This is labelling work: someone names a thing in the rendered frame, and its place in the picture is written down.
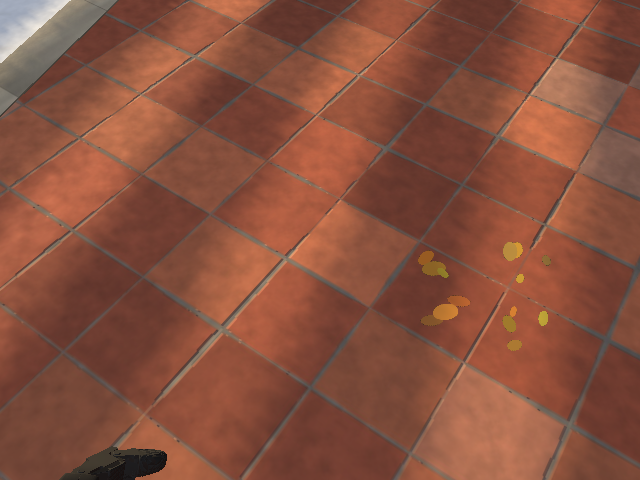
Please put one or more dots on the left robot hand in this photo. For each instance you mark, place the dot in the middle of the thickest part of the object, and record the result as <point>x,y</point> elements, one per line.
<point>114,464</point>

